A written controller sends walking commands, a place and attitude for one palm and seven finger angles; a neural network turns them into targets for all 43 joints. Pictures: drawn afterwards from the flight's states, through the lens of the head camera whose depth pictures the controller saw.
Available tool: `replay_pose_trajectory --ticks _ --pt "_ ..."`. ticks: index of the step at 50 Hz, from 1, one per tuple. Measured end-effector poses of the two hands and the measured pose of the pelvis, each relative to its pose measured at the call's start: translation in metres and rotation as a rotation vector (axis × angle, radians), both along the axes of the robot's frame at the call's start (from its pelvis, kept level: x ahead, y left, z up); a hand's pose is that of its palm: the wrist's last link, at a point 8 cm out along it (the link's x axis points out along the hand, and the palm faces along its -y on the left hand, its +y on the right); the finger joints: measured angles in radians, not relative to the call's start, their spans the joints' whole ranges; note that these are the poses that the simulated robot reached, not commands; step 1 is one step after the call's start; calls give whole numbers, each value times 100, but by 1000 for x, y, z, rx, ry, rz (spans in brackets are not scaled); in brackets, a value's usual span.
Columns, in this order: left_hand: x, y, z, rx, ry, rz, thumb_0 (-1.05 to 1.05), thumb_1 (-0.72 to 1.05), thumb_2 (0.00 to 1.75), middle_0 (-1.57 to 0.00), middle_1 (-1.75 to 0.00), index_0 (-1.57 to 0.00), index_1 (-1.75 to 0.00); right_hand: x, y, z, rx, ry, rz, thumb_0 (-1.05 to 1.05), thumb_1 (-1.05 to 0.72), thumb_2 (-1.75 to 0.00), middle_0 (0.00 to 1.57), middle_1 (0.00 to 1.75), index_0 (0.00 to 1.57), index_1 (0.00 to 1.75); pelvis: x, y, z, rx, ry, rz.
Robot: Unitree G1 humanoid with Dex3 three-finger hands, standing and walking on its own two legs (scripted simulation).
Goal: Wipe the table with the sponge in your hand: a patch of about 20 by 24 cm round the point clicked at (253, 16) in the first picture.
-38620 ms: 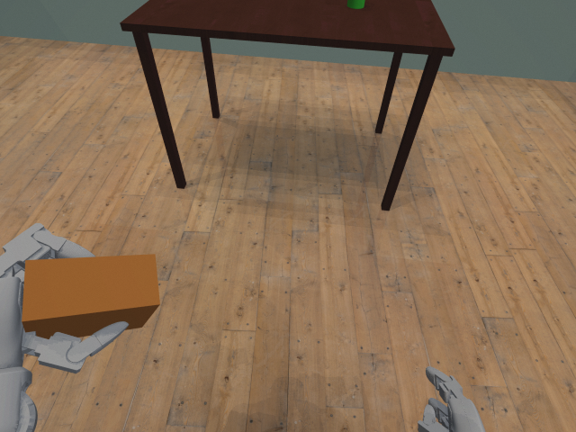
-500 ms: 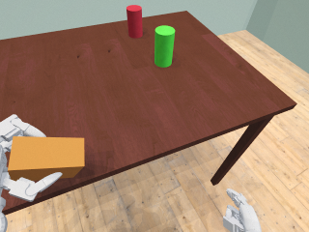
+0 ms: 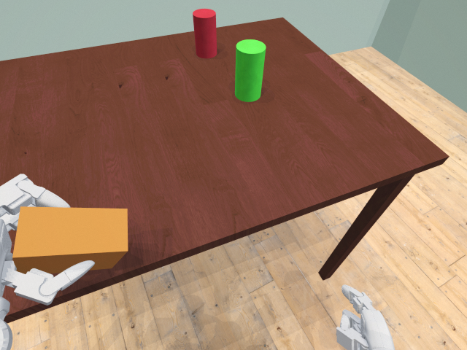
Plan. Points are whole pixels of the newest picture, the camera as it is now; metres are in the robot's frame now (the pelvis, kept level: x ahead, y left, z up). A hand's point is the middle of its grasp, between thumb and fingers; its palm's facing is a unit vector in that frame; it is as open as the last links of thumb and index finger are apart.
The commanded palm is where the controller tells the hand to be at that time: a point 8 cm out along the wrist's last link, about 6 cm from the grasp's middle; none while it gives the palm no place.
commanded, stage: shuffle to correct the standing spot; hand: left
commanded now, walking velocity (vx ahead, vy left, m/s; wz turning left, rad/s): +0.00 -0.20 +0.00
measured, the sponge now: (88, 241) +0.23 +0.21 +0.13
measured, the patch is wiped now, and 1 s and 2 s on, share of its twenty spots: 0.00 0.00 0.00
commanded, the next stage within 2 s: come to a stop and stand still in 0.08 s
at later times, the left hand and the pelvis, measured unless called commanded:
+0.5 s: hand (51, 247) +0.21 +0.24 +0.15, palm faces +0.25 -0.87 -0.42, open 9.8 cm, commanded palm +0.15 +0.29 +0.18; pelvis -0.02 +0.02 +0.00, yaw -2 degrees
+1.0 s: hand out of the picture +0.22 +0.32 +0.16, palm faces +0.36 -0.86 -0.36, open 9.8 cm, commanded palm +0.16 +0.36 +0.18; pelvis -0.01 +0.08 +0.01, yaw -1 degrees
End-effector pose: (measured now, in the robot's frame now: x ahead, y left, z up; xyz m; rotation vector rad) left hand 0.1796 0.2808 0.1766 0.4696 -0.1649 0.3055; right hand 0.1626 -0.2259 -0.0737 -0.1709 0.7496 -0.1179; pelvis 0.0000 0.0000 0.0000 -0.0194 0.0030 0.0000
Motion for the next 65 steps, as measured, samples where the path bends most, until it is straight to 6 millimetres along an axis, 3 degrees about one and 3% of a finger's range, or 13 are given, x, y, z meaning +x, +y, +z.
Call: replay_pose_trajectory --ticks 11,14,17,24,27,35,45,55,65 --pt "1 1 2 -4 -14 4 -1 -49 104 -75 -136 -77 -135 -1 0 0 -9 10 0 1 -90 -90 20 30 20 30 2 1 1 4 1 4" --pt "15 22 26 165 -96 -14 -1 -49 104 -76 -136 -78 -135 -6 0 -1 -39 15 47 1 -90 -90 20 30 20 30 -3 -4 1 14 6 2" --pt "23 41 29 130 -142 48 -1 -49 104 -76 -136 -78 -135 -10 -3 2 -24 -23 57 1 -90 -90 20 30 20 30 -9 0 0 20 5 -22" --pt "1 2 -5 19 -47 -96 -1 -49 104 -75 -137 -77 -136 -24 -7 6 -32 -96 -20 1 -90 -90 20 30 20 30 -18 17 -4 14 -15 -29" --pt "-11 7 -10 5 -41 -116 -1 -49 104 -75 -136 -77 -135 -33 1 8 -63 -71 -32 1 -90 -90 20 30 20 30 -19 24 -3 5 -13 -33" --pt "-16 60 3 -5 -140 32 -1 -49 104 -76 -136 -78 -135 -36 44 13 -64 -49 31 1 -90 -90 20 30 20 30 -21 47 5 4 -28 -30" --pt "-4 73 -5 -39 -113 -14 -1 -49 104 -75 -136 -77 -136 -10 88 25 -28 -111 81 1 -90 -90 20 30 21 30 -13 72 7 -5 -23 -27" --pt "0 93 2 -3 -129 -9 -1 -49 104 -75 -136 -77 -135 4 98 26 -49 -92 91 1 -90 -90 20 30 21 30 -6 86 7 -5 -24 -19" --pt "2 92 -3 -4 -92 -6 -1 -49 104 -75 -136 -77 -136 1 96 19 -41 -54 71 1 -90 -90 20 30 21 30 -4 87 7 -7 -22 -14"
